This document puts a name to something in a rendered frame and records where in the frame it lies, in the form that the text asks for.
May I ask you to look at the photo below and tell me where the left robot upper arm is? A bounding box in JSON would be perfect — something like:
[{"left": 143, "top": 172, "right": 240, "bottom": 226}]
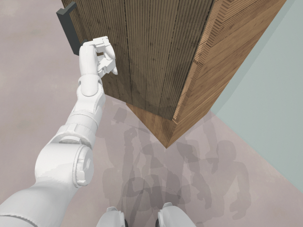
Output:
[{"left": 0, "top": 143, "right": 94, "bottom": 227}]

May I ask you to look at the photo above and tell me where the robot left thigh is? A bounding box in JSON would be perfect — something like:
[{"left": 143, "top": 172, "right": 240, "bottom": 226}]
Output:
[{"left": 96, "top": 210, "right": 125, "bottom": 227}]

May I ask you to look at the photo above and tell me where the robot left forearm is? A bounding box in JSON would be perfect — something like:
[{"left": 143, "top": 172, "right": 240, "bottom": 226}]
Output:
[{"left": 35, "top": 74, "right": 106, "bottom": 178}]

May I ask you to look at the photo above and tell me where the cupboard door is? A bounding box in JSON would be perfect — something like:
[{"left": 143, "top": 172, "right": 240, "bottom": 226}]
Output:
[{"left": 61, "top": 0, "right": 215, "bottom": 121}]

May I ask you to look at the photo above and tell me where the right robot shin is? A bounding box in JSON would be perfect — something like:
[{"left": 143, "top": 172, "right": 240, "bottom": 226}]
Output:
[{"left": 162, "top": 202, "right": 172, "bottom": 209}]

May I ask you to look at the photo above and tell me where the robot left hand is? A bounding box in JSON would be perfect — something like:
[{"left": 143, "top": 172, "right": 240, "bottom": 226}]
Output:
[{"left": 79, "top": 36, "right": 118, "bottom": 78}]

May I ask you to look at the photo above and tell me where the handle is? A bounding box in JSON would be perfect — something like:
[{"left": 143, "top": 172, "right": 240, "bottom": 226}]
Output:
[{"left": 56, "top": 1, "right": 88, "bottom": 56}]

